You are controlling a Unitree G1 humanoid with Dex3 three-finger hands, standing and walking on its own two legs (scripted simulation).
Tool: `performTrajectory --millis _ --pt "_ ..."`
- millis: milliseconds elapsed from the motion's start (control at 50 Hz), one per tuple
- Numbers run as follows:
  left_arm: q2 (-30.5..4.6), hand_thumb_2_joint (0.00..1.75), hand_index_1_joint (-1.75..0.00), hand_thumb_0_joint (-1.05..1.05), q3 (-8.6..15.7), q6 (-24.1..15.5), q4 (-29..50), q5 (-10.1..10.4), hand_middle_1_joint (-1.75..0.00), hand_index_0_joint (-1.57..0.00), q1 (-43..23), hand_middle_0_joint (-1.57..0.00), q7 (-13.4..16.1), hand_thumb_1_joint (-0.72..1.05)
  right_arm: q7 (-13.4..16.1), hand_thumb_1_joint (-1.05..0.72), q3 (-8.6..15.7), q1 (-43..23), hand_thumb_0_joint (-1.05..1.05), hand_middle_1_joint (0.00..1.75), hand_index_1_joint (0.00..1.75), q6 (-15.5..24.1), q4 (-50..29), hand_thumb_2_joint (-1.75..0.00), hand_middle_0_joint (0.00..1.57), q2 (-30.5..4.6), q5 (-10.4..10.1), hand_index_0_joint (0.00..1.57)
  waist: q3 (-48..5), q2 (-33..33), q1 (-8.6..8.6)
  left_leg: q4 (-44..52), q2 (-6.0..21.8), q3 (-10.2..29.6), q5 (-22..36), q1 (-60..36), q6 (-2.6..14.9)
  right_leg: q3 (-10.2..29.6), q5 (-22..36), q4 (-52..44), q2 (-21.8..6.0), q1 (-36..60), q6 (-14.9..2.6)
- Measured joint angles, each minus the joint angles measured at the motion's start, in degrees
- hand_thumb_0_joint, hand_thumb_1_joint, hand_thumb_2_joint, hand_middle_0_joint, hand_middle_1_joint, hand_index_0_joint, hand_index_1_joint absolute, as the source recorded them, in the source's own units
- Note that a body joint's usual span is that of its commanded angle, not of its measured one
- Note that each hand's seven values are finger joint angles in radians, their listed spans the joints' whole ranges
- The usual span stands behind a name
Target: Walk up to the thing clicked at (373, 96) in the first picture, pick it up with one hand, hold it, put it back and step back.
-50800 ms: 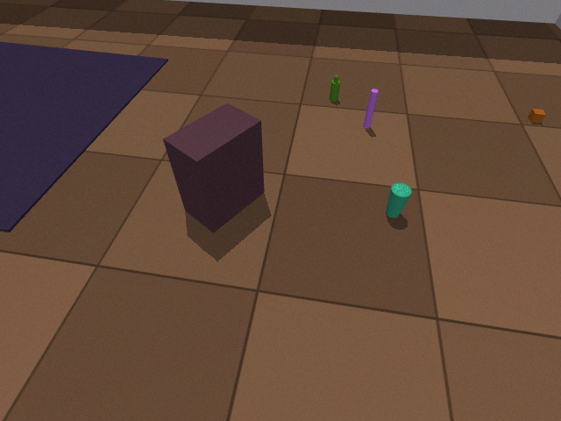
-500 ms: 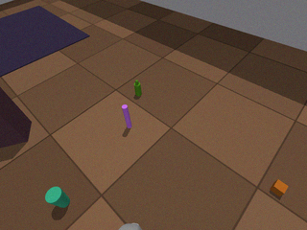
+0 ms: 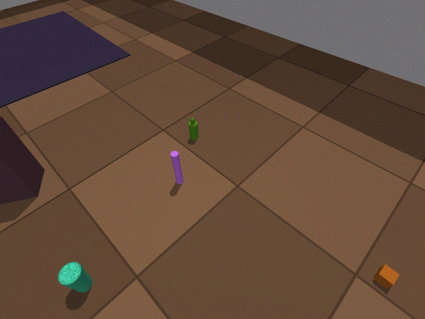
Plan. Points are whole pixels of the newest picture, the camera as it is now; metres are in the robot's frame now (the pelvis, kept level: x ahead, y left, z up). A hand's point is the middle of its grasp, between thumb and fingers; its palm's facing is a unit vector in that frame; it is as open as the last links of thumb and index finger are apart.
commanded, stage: step back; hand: left
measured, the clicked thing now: (177, 168) +0.96 +0.24 -0.64
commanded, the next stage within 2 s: stand in 0.38 s
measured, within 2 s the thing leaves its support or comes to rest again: neither
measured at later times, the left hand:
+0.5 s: hand out of the picture +0.13 +0.28 -0.14, palm faces +0.00 -0.93 -0.35, open 7.4 cm
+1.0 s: hand out of the picture +0.09 +0.27 -0.14, palm faces -0.03 -0.94 -0.34, open 7.4 cm
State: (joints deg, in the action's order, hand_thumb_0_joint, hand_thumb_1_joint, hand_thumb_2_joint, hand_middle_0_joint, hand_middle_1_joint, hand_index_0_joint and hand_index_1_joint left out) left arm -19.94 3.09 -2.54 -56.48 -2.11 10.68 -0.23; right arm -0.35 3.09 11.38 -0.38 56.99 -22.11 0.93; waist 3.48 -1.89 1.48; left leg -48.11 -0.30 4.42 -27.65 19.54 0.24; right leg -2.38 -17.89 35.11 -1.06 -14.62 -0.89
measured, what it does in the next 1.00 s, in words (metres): stands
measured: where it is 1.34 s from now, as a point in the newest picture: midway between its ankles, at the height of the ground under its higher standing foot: outside the picture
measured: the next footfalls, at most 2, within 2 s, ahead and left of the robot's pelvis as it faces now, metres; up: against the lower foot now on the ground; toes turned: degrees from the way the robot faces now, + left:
none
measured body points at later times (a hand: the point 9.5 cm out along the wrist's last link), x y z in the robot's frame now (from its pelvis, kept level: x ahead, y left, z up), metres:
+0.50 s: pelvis +0.03 +0.02 +0.01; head +0.04 +0.03 +0.46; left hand +0.12 +0.33 -0.11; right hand +0.15 -0.27 -0.11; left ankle +0.04 +0.15 -0.73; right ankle +0.01 -0.12 -0.73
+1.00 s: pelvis +0.02 +0.02 +0.02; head +0.04 +0.02 +0.47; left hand +0.09 +0.32 -0.11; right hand +0.09 -0.28 -0.11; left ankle +0.04 +0.15 -0.73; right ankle +0.01 -0.12 -0.73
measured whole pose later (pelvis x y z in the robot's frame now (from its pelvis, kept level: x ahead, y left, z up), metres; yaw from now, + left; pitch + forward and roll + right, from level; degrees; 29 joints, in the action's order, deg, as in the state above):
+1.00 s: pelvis +0.02 +0.02 +0.02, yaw +0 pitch -2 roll +0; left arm -20.2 0.4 -0.6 -66.5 -0.7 6.1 -0.6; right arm -0.9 0.5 5.5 0.7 66.3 -19.9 0.4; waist 3.3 -0.2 0.0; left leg -18.7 1.8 -0.9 -8.7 8.0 -1.3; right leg -1.6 -10.8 18.5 -2.2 -5.7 1.6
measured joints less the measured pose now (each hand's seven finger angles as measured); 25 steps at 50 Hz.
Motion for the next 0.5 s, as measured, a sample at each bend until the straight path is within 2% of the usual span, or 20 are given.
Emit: performTrajectory --millis 60,120,180,240,320,500 --pt "0.17 0.9 -0.3 0.01 -0.35 0.13 -0.38 0.11 -0.3 -0.21 -0.54 -0.21 -0.09 0.91 -0.17 -0.9 0.13 -0.21 0.0 0.3 0.3 0.57 0.66 -0.9 0.21 -0.44 0.07 0.2 0.35 0.34 0.07 6.0 1.11 -2.31 2.08 -0.92 -0.02 -0.14 -0.56 -0.04 -1.13 0.41 0.73" --pt "-0.44 0.9 -0.3 0.01 -0.64 0.82 -0.74 0.77 -0.3 -0.21 -1.29 -0.21 0.04 0.9 -0.06 -0.9 0.39 -0.95 0.0 0.3 0.3 1.16 1.46 -0.9 0.2 -0.22 0.59 0.2 1.26 1.42 -0.21 14.12 0.98 -4.08 12.74 -3.65 -0.65 0.14 -2.4 2.47 -2.51 0.05 1.78" --pt "-1.01 0.9 -0.3 0.01 -0.8 1.79 -1.76 1.75 -0.3 -0.21 -1.95 -0.21 0.33 0.91 -0.08 -0.9 -0.14 -2.2 0.0 0.3 0.3 1.2 2.34 -0.9 0.2 0.85 0.54 0.2 1.4 2.31 0.13 13.6 1.05 -5.17 11.37 -4.09 -0.99 1.19 -2.57 2.03 -2.5 0.48 1.91" --pt "-1.42 0.9 -0.3 0.01 -0.99 1.82 -3.26 1.85 -0.3 -0.2 -2.85 -0.21 0.4 0.91 -0.18 -0.9 -1.04 -3.78 0.0 0.3 0.3 0.87 3.32 -0.9 0.21 2.03 0.28 0.2 1.24 1.99 0.03 14.05 2.21 -5.06 10.77 -4.86 -1.23 1.02 -1.24 -1.14 -1.32 2.33 2.33" --pt "-1.65 0.9 -0.3 0.01 -1.19 1.29 -4.42 1.94 -0.29 -0.2 -4.05 -0.21 0.42 0.91 -0.19 -0.9 -1.64 -6.17 0.0 0.3 0.3 0.67 4.14 -0.9 0.21 3.21 -0.13 0.2 1.17 2.05 -0.22 15.98 2.43 -5.11 11.45 -6.04 -1.27 0.97 -0.02 -3.98 -1.05 3.89 2.29" --pt "-0.75 0.9 -0.3 0.01 -2.33 1.66 -6.92 1.94 -0.29 -0.2 -6.54 -0.21 0.35 0.91 -0.34 -0.9 -2.4 -9.39 0.0 0.3 0.3 1.66 5.68 -0.9 0.21 3.34 -0.68 0.21 0.75 1.89 -0.39 22.67 1.83 -5.74 14.59 -9.92 -0.95 1.32 3.14 -10.44 -1.54 7.5 2.88"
